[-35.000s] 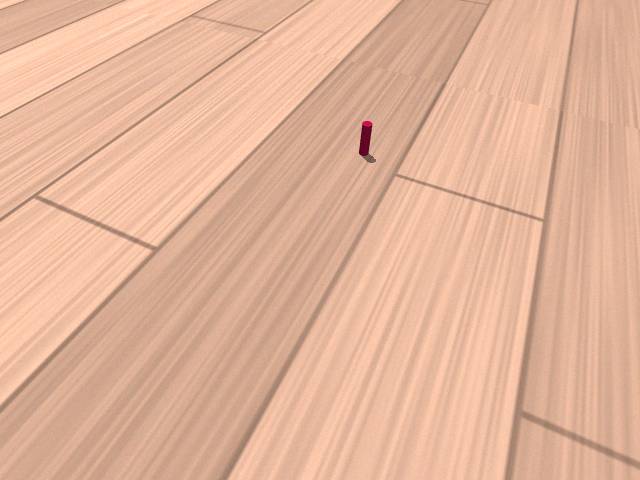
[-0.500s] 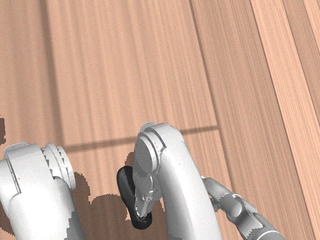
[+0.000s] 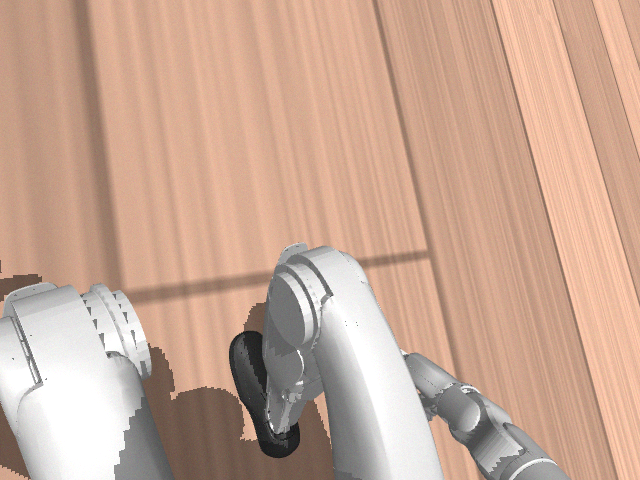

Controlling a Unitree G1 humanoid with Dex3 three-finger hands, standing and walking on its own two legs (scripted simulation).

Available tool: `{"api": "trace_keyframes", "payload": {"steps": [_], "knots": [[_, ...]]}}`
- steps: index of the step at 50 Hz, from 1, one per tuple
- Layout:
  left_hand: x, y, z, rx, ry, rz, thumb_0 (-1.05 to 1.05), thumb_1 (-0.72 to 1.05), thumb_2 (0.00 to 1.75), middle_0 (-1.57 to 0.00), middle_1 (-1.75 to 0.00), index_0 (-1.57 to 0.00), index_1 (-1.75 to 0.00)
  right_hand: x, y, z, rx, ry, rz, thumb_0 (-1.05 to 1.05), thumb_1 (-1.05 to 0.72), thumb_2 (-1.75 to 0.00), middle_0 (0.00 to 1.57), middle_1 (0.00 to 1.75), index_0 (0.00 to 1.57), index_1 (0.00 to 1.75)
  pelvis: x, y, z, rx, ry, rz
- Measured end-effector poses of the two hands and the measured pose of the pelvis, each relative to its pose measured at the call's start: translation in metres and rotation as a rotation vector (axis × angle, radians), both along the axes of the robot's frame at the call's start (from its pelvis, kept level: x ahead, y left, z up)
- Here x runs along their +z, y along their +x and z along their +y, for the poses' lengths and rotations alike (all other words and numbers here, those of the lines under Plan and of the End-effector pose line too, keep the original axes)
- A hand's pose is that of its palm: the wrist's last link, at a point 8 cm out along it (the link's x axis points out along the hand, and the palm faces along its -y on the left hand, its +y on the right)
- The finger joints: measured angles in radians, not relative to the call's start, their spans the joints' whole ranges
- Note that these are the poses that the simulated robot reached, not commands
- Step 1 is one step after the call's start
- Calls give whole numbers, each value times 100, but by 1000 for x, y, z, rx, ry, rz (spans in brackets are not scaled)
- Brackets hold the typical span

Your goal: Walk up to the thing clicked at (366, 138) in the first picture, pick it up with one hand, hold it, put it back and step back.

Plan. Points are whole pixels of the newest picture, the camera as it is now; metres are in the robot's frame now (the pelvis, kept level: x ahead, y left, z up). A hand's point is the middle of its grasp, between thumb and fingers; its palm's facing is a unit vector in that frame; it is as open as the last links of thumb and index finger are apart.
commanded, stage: withdraw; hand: left
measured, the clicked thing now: out of the picture +0.41 +0.31 -0.20
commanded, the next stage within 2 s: rise in 0.46 s
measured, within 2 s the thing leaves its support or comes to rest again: neither
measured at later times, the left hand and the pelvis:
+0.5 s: hand out of the picture +0.40 +0.37 -0.09, palm faces +0.42 -0.91 -0.04, open 17.5 cm; pelvis +0.00 +0.00 +0.01, yaw +2 degrees
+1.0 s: hand out of the picture +0.33 +0.44 +0.04, palm faces +0.45 -0.75 -0.48, open 17.5 cm; pelvis +0.01 -0.01 +0.10, yaw +9 degrees
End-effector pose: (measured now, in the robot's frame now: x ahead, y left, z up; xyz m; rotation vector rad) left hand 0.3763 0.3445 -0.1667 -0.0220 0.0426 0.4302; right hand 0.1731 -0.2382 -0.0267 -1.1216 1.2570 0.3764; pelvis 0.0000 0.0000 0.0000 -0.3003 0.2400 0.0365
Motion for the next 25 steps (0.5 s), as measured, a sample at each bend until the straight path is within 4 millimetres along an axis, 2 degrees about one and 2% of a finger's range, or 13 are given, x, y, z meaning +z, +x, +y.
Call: {"api": "trace_keyframes", "payload": {"steps": [10,15,19,25], "knots": [[1,0,1,-3,-1,-6,-1,-53,15,-34,-25,-34,-25,1,2,2,-1,2,-9,0,-91,-90,21,30,20,30,0,0,1,-2,-3,-1],[10,-2,12,8,18,-40,-1,-58,10,-23,-17,-23,-17,1,2,3,-12,3,-16,0,-92,-90,21,30,20,30,1,0,1,-1,-1,3],[30,-6,33,29,48,-73,-1,-59,7,-17,-12,-17,-12,2,3,2,-43,11,-32,0,-92,-90,21,30,20,30,4,1,0,6,7,19],[79,-18,64,3,94,-85,-1,-61,3,-12,-8,-12,-8,3,10,2,-116,63,-88,0,-92,-90,21,30,20,30,12,2,-2,22,22,72]]}}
